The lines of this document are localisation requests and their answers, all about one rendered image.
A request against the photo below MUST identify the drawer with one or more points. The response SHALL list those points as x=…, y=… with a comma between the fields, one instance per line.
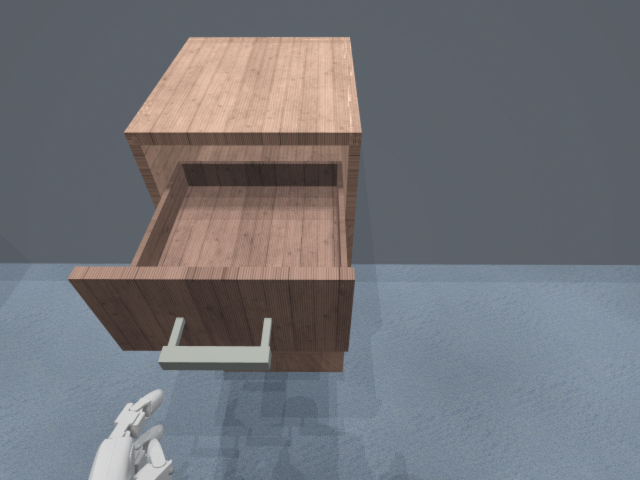
x=232, y=243

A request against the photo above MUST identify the handle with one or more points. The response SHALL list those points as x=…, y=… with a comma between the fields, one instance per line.
x=247, y=358

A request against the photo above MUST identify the robot left hand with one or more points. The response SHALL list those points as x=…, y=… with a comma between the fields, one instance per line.
x=120, y=458

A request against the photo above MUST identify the cabinet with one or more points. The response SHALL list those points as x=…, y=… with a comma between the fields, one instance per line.
x=255, y=99

